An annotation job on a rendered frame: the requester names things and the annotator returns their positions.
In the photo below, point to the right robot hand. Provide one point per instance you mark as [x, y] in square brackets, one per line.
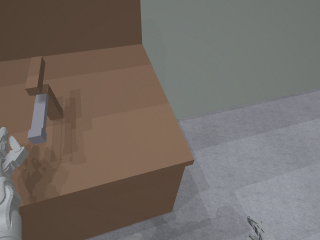
[260, 229]

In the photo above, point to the tap lever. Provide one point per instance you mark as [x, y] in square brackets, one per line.
[37, 134]

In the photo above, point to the robot left forearm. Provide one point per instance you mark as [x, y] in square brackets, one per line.
[10, 219]

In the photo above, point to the left robot hand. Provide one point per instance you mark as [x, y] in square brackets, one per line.
[15, 157]

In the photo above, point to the counter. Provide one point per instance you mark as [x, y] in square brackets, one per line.
[114, 153]

